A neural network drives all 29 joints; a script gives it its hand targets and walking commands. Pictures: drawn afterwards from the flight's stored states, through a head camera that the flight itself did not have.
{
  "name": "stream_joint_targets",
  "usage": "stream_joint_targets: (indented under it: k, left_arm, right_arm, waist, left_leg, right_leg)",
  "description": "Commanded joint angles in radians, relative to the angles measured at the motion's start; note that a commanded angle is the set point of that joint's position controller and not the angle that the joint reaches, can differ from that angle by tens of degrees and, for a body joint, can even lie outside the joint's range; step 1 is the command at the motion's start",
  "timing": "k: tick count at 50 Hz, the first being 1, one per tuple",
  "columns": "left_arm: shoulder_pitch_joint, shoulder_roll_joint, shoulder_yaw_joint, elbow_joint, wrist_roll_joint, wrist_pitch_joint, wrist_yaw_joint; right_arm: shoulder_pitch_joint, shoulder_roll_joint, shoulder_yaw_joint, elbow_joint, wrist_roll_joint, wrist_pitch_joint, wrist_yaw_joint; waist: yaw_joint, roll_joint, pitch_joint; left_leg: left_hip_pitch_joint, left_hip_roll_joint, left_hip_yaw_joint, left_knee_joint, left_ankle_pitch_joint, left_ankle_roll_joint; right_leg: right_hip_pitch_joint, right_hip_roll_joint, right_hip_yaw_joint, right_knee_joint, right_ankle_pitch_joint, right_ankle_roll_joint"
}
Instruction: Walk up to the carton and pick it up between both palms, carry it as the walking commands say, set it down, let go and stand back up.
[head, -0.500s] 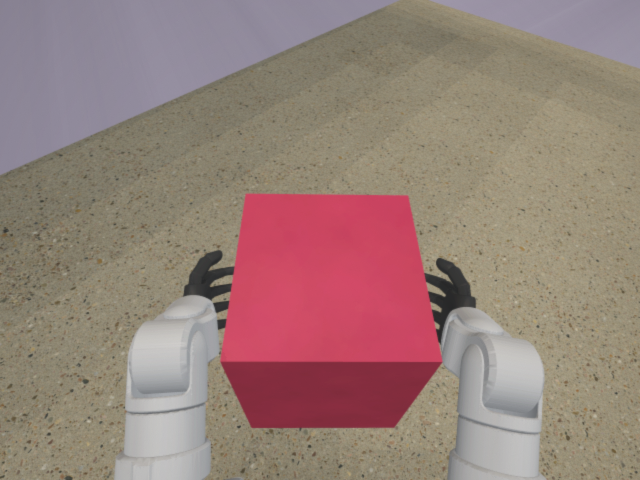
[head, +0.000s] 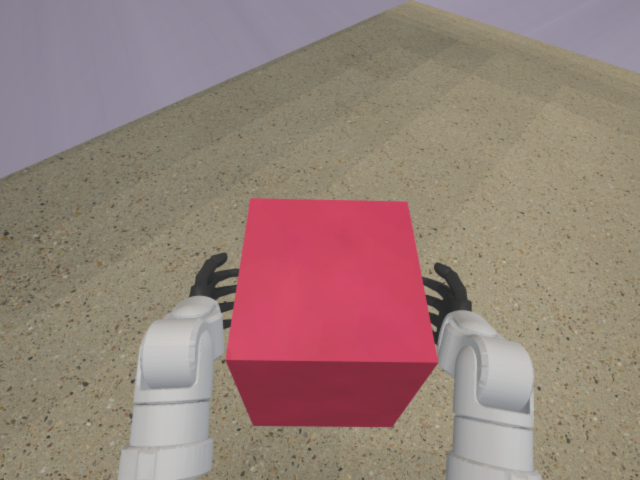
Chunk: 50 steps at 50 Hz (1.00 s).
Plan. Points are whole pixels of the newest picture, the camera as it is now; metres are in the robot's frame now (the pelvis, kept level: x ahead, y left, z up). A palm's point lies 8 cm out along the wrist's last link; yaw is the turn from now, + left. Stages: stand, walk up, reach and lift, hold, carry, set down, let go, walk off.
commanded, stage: carry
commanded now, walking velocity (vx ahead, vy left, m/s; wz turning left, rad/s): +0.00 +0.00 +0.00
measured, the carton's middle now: (325, 320) +0.32 -0.01 +0.01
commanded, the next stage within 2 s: none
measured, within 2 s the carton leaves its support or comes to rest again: neither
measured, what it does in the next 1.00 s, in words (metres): stands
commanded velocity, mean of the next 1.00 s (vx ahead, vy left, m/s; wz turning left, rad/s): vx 0.00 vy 0.00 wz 0.00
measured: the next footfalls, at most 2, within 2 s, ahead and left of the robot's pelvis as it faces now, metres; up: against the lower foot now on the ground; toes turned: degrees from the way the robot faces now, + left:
none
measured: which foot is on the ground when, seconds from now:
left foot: down 0.00-1.00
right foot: down 0.00-1.00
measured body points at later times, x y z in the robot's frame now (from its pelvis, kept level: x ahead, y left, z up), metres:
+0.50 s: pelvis +0.00 +0.00 +0.00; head +0.00 +0.02 +0.45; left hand +0.31 +0.14 +0.04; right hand +0.30 -0.15 +0.06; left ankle +0.06 +0.09 -0.71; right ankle +0.06 -0.12 -0.71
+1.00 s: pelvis +0.00 +0.00 +0.00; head +0.00 +0.02 +0.45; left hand +0.30 +0.15 +0.03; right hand +0.31 -0.15 +0.05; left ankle +0.06 +0.09 -0.71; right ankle +0.06 -0.12 -0.71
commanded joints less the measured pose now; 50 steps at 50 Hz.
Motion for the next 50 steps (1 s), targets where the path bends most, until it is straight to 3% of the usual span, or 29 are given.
stream_joint_targets:
  k: [1, 3, 5, 6, 8, 10, 11, 12, 15, 17, 18, 19, 23, 25, 26, 27, 28, 30, 31, 32, 36, 37, 40, 42, 44, 46, 47, 49, 50]
  left_arm:
    - [-0.591, -0.844, -0.611, -0.114, -0.351, -0.085, -0.231]
    - [-0.611, -0.824, -0.609, -0.142, -0.343, -0.104, -0.224]
    - [-0.610, -0.863, -0.653, -0.165, -0.377, -0.100, -0.230]
    - [-0.534, -0.818, -0.572, -0.031, -0.310, -0.113, -0.230]
    - [-0.567, -0.819, -0.552, -0.024, -0.292, -0.146, -0.224]
    - [-0.614, -0.837, -0.588, -0.086, -0.327, -0.162, -0.225]
    - [-0.576, -0.844, -0.623, -0.135, -0.346, -0.152, -0.221]
    - [-0.575, -0.810, -0.538, -0.015, -0.283, -0.179, -0.223]
    - [-0.547, -0.816, -0.611, -0.134, -0.325, -0.180, -0.214]
    - [-0.533, -0.775, -0.518, 0.001, -0.249, -0.205, -0.211]
    - [-0.570, -0.789, -0.566, -0.092, -0.296, -0.203, -0.212]
    - [-0.523, -0.799, -0.560, -0.019, -0.273, -0.206, -0.214]
    - [-0.563, -0.755, -0.527, -0.025, -0.257, -0.237, -0.205]
    - [-0.508, -0.777, -0.553, -0.011, -0.271, -0.235, -0.211]
    - [-0.519, -0.756, -0.565, -0.101, -0.290, -0.242, -0.209]
    - [-0.523, -0.755, -0.488, 0.063, -0.221, -0.264, -0.211]
    - [-0.515, -0.744, -0.523, -0.021, -0.251, -0.261, -0.203]
    - [-0.518, -0.746, -0.517, 0.016, -0.232, -0.280, -0.201]
    - [-0.570, -0.735, -0.547, -0.084, -0.266, -0.285, -0.197]
    - [-0.546, -0.732, -0.545, -0.062, -0.258, -0.285, -0.196]
    - [-0.533, -0.744, -0.524, -0.027, -0.243, -0.320, -0.194]
    - [-0.498, -0.754, -0.548, -0.039, -0.248, -0.306, -0.191]
    - [-0.481, -0.709, -0.516, -0.015, -0.231, -0.319, -0.186]
    - [-0.476, -0.715, -0.521, 0.008, -0.231, -0.327, -0.191]
    - [-0.520, -0.701, -0.559, -0.081, -0.259, -0.313, -0.186]
    - [-0.518, -0.678, -0.515, -0.025, -0.229, -0.326, -0.188]
    - [-0.481, -0.672, -0.552, -0.101, -0.262, -0.316, -0.185]
    - [-0.500, -0.671, -0.494, 0.031, -0.207, -0.332, -0.188]
    - [-0.461, -0.664, -0.504, -0.006, -0.215, -0.336, -0.184]
  right_arm:
    - [-0.623, 0.822, 0.648, -0.084, 0.300, -0.065, 0.238]
    - [-0.554, 0.827, 0.628, -0.015, 0.285, -0.073, 0.241]
    - [-0.612, 0.823, 0.682, -0.136, 0.316, -0.076, 0.235]
    - [-0.603, 0.792, 0.619, -0.033, 0.263, -0.097, 0.233]
    - [-0.576, 0.786, 0.575, 0.033, 0.233, -0.123, 0.237]
    - [-0.615, 0.790, 0.614, -0.041, 0.259, -0.140, 0.232]
    - [-0.588, 0.805, 0.651, -0.087, 0.286, -0.133, 0.230]
    - [-0.599, 0.775, 0.572, 0.021, 0.228, -0.161, 0.227]
    - [-0.605, 0.780, 0.654, -0.131, 0.278, -0.164, 0.224]
    - [-0.524, 0.760, 0.551, 0.077, 0.195, -0.183, 0.223]
    - [-0.556, 0.772, 0.611, -0.019, 0.240, -0.178, 0.220]
    - [-0.572, 0.755, 0.596, 0.003, 0.228, -0.190, 0.223]
    - [-0.510, 0.749, 0.561, 0.079, 0.195, -0.214, 0.216]
    - [-0.559, 0.733, 0.590, 0.003, 0.212, -0.222, 0.211]
    - [-0.531, 0.746, 0.618, -0.041, 0.236, -0.223, 0.209]
    - [-0.557, 0.714, 0.521, 0.082, 0.160, -0.252, 0.210]
    - [-0.544, 0.722, 0.573, 0.009, 0.203, -0.246, 0.209]
    - [-0.535, 0.710, 0.533, 0.070, 0.174, -0.266, 0.211]
    - [-0.506, 0.733, 0.573, 0.047, 0.201, -0.261, 0.210]
    - [-0.520, 0.721, 0.568, 0.041, 0.196, -0.264, 0.207]
    - [-0.530, 0.701, 0.544, 0.036, 0.173, -0.305, 0.197]
    - [-0.513, 0.707, 0.567, 0.012, 0.188, -0.296, 0.200]
    - [-0.484, 0.671, 0.547, 0.033, 0.167, -0.303, 0.189]
    - [-0.518, 0.655, 0.546, 0.018, 0.163, -0.314, 0.189]
    - [-0.465, 0.693, 0.565, 0.046, 0.181, -0.298, 0.190]
    - [-0.466, 0.674, 0.536, 0.092, 0.151, -0.310, 0.188]
    - [-0.410, 0.674, 0.574, 0.028, 0.178, -0.298, 0.185]
    - [-0.475, 0.657, 0.515, 0.123, 0.137, -0.315, 0.189]
    - [-0.471, 0.640, 0.536, 0.053, 0.155, -0.323, 0.184]
  waist:
    - [0.007, 0.069, -0.474]
    - [0.009, 0.082, -0.444]
    - [0.008, 0.028, -0.451]
    - [0.006, 0.033, -0.436]
    - [0.008, 0.104, -0.466]
    - [0.008, 0.047, -0.458]
    - [0.010, 0.075, -0.454]
    - [0.008, 0.075, -0.453]
    - [0.008, 0.056, -0.459]
    - [0.005, 0.057, -0.492]
    - [0.003, 0.020, -0.467]
    - [0.007, 0.107, -0.445]
    - [0.005, 0.082, -0.435]
    - [0.007, 0.085, -0.410]
    - [0.003, 0.035, -0.470]
    - [0.001, 0.044, -0.469]
    - [0.001, 0.029, -0.458]
    - [0.003, 0.078, -0.426]
    - [0.003, 0.034, -0.435]
    - [0.004, 0.083, -0.441]
    - [0.004, 0.058, -0.475]
    - [0.005, 0.119, -0.469]
    - [0.003, 0.040, -0.489]
    - [0.001, 0.030, -0.454]
    - [-0.001, 0.099, -0.437]
    - [0.002, 0.042, -0.439]
    - [0.001, 0.036, -0.470]
    - [0.002, 0.053, -0.445]
    - [0.003, 0.052, -0.468]
  left_leg:
    - [0.234, 0.127, -0.179, -0.223, 0.073, -0.024]
    - [0.182, 0.137, -0.188, -0.250, 0.018, -0.018]
    - [0.192, 0.135, -0.183, -0.242, 0.013, -0.014]
    - [0.209, 0.121, -0.180, -0.235, 0.012, -0.019]
    - [0.224, 0.121, -0.175, -0.230, 0.051, -0.021]
    - [0.197, 0.141, -0.205, -0.249, 0.057, -0.011]
    - [0.206, 0.143, -0.198, -0.245, 0.053, -0.007]
    - [0.218, 0.124, -0.184, -0.223, 0.009, -0.014]
    - [0.215, 0.140, -0.197, -0.246, 0.030, -0.011]
    - [0.227, 0.130, -0.190, -0.221, 0.071, -0.013]
    - [0.218, 0.123, -0.183, -0.219, 0.075, -0.022]
    - [0.205, 0.129, -0.199, -0.236, 0.067, -0.019]
    - [0.193, 0.124, -0.192, -0.254, -0.021, -0.018]
    - [0.187, 0.117, -0.183, -0.255, -0.044, -0.019]
    - [0.212, 0.120, -0.174, -0.223, -0.010, -0.017]
    - [0.229, 0.110, -0.168, -0.216, 0.044, -0.024]
    - [0.228, 0.110, -0.168, -0.215, 0.073, -0.023]
    - [0.205, 0.120, -0.193, -0.265, -0.001, -0.024]
    - [0.212, 0.133, -0.200, -0.258, -0.011, -0.017]
    - [0.200, 0.127, -0.192, -0.244, -0.011, -0.018]
    - [0.232, 0.119, -0.182, -0.239, 0.052, -0.016]
    - [0.223, 0.130, -0.206, -0.269, 0.027, -0.018]
    - [0.261, 0.109, -0.164, -0.211, 0.112, -0.025]
    - [0.236, 0.111, -0.170, -0.231, 0.043, -0.023]
    - [0.215, 0.108, -0.175, -0.238, 0.023, -0.024]
    - [0.193, 0.114, -0.182, -0.241, -0.024, -0.017]
    - [0.225, 0.106, -0.172, -0.227, 0.033, -0.019]
    - [0.216, 0.110, -0.177, -0.221, 0.000, -0.019]
    - [0.233, 0.106, -0.172, -0.233, 0.011, -0.020]
  right_leg:
    - [0.093, -0.096, 0.113, -0.177, 0.226, -0.044]
    - [0.095, -0.081, 0.084, -0.163, 0.166, -0.039]
    - [0.086, -0.088, 0.103, -0.190, 0.156, -0.044]
    - [0.080, -0.095, 0.122, -0.197, 0.166, -0.046]
    - [0.094, -0.096, 0.113, -0.186, 0.212, -0.048]
    - [0.103, -0.073, 0.082, -0.173, 0.165, -0.040]
    - [0.089, -0.078, 0.093, -0.176, 0.189, -0.041]
    - [0.086, -0.091, 0.120, -0.195, 0.191, -0.051]
    - [0.089, -0.079, 0.092, -0.173, 0.177, -0.040]
    - [0.117, -0.091, 0.107, -0.186, 0.198, -0.044]
    - [0.109, -0.096, 0.121, -0.184, 0.221, -0.048]
    - [0.088, -0.084, 0.107, -0.182, 0.190, -0.040]
    - [0.089, -0.083, 0.107, -0.192, 0.146, -0.052]
    - [0.071, -0.080, 0.094, -0.199, 0.124, -0.046]
    - [0.104, -0.094, 0.118, -0.210, 0.150, -0.055]
    - [0.108, -0.101, 0.120, -0.197, 0.224, -0.040]
    - [0.096, -0.095, 0.117, -0.184, 0.234, -0.037]
    - [0.075, -0.078, 0.101, -0.184, 0.145, -0.041]
    - [0.095, -0.074, 0.098, -0.197, 0.138, -0.045]
    - [0.112, -0.087, 0.117, -0.196, 0.158, -0.051]
    - [0.118, -0.091, 0.109, -0.187, 0.198, -0.043]
    - [0.104, -0.066, 0.082, -0.166, 0.145, -0.040]
    - [0.117, -0.091, 0.101, -0.184, 0.242, -0.040]
    - [0.102, -0.084, 0.105, -0.202, 0.170, -0.039]
    - [0.094, -0.092, 0.113, -0.196, 0.166, -0.048]
    - [0.107, -0.087, 0.102, -0.201, 0.124, -0.045]
    - [0.111, -0.096, 0.111, -0.203, 0.160, -0.053]
    - [0.100, -0.093, 0.114, -0.203, 0.169, -0.047]
    - [0.101, -0.092, 0.106, -0.194, 0.169, -0.042]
